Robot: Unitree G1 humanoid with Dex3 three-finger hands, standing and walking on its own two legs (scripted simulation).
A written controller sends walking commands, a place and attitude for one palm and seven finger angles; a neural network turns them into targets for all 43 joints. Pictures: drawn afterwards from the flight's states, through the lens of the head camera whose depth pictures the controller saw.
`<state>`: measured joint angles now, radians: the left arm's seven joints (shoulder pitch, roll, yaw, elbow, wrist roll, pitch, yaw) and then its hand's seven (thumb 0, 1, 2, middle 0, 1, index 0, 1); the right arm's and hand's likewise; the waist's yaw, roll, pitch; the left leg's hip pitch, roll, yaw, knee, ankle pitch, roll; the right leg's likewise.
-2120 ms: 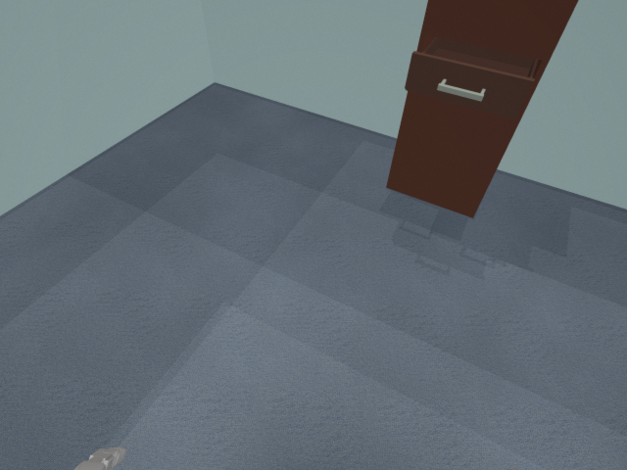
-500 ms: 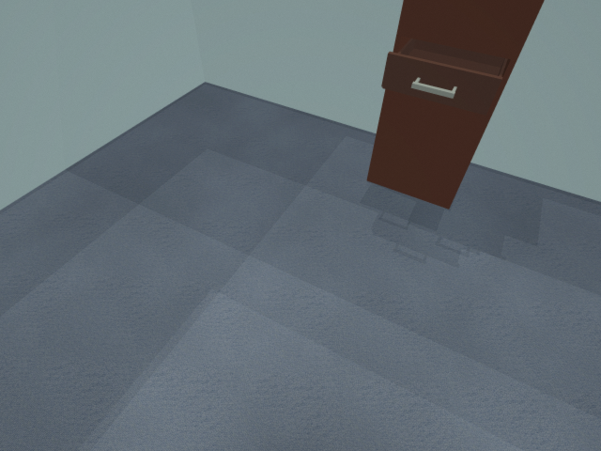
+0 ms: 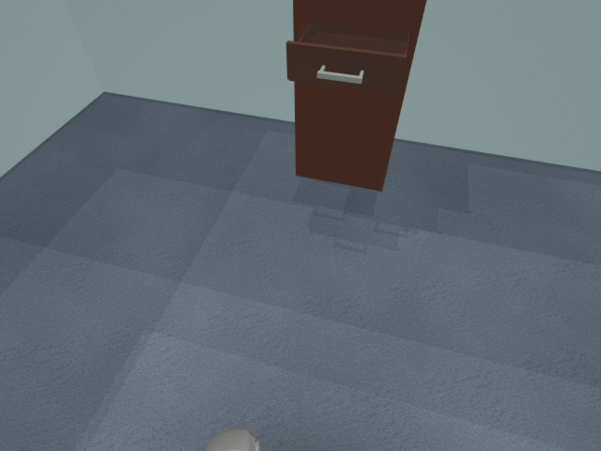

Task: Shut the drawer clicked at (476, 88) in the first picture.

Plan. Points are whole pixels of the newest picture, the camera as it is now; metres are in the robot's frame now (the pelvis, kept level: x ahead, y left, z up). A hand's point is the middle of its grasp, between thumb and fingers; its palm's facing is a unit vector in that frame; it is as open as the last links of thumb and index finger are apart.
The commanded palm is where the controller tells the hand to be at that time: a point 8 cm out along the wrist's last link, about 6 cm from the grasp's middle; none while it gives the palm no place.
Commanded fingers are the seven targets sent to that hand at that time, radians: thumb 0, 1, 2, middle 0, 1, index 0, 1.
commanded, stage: walk to a spot facing it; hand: left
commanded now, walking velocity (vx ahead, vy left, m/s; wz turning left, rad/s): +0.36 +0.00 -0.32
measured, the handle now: (340, 74) +1.21 -0.03 -0.10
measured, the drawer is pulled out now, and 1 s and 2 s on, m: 0.17 0.17 0.17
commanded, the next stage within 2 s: turn to face it in 0.88 s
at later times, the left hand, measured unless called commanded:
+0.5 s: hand (170, 371) +0.26 +0.26 -0.18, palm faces -0.12 -0.98 -0.17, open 7.4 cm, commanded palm none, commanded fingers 0.00 0.90 0.90 -0.20 -0.30 -0.20 -0.30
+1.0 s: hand (289, 226) +0.61 +0.08 -0.17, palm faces -0.44 -0.87 -0.21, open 7.4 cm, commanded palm none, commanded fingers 0.00 0.90 0.90 -0.20 -0.30 -0.20 -0.30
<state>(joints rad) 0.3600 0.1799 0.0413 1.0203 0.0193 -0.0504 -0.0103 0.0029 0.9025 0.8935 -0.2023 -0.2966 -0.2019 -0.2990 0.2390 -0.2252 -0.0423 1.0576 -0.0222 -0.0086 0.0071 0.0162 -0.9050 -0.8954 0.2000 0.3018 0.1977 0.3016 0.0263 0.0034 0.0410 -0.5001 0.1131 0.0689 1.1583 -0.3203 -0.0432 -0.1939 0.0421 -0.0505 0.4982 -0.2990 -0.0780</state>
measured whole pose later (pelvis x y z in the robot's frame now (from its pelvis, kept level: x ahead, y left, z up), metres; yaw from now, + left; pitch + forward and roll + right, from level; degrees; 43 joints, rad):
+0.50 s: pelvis +0.23 +0.07 +0.00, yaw -12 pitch -1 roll -1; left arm 0.31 0.22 0.09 1.04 0.03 -0.01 -0.02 0.01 0.91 0.89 -0.20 -0.30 -0.20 -0.30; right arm 0.22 -0.14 -0.04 0.99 -0.01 -0.09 -0.03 -0.01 -0.93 -0.89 0.20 0.30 0.20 0.30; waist 0.02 -0.05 0.05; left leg -0.22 0.07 0.21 0.51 -0.27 0.04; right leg -0.49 -0.04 -0.03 1.26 -0.31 -0.02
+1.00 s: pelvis +0.42 -0.04 -0.02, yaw -27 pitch -1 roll +1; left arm 0.14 0.20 0.07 0.95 0.01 -0.03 -0.02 0.00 0.90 0.89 -0.20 -0.30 -0.20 -0.30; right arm 0.34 -0.15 -0.03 1.05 -0.01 -0.01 -0.01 0.01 -0.90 -0.90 0.20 0.30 0.20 0.30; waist -0.03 0.00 0.11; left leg -0.38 0.15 0.09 1.34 -0.41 -0.05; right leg -0.36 0.04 -0.13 0.62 -0.24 -0.11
